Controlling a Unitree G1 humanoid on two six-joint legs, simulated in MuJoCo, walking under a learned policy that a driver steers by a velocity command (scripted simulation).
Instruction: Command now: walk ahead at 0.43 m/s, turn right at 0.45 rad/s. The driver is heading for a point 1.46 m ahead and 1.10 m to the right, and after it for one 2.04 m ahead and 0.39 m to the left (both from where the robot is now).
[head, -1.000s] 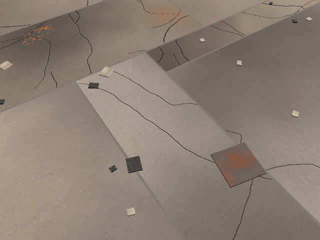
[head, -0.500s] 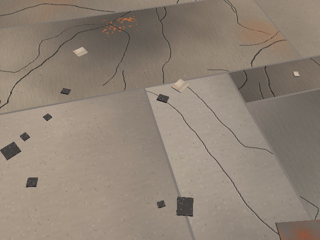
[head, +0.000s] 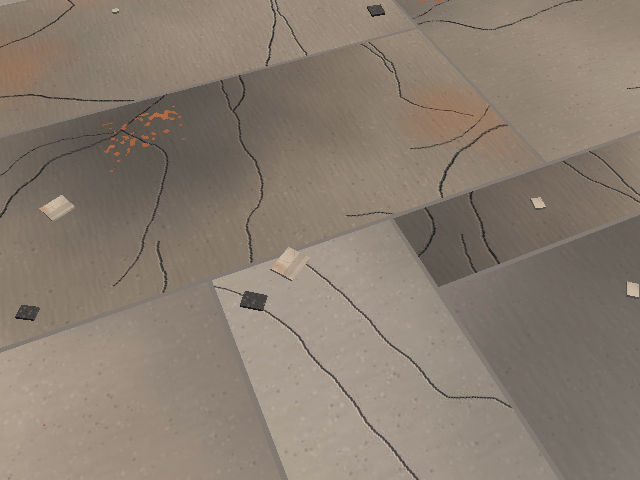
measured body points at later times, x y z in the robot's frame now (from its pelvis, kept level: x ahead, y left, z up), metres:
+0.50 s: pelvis +0.19 +0.03 +0.01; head +0.23 +0.03 +0.46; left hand +0.40 +0.27 -0.10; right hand +0.29 -0.27 -0.07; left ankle +0.30 +0.11 -0.73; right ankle +0.09 -0.08 -0.64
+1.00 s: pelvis +0.18 -0.02 +0.02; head +0.19 -0.07 +0.47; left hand +0.46 +0.14 -0.06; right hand +0.15 -0.35 -0.10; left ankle +0.28 +0.11 -0.65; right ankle +0.14 -0.10 -0.73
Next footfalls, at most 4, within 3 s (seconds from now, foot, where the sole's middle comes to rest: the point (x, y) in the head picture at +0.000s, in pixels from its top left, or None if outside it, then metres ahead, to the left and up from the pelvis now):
0.34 left None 0.34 0.10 -0.76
0.76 right None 0.18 -0.12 -0.76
1.24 left None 0.32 0.05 -0.76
1.66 right None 0.10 -0.11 -0.76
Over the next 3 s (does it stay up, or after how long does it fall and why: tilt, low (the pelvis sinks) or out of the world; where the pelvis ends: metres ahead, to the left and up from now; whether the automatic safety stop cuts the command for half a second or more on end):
stays up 0.30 -0.18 -0.01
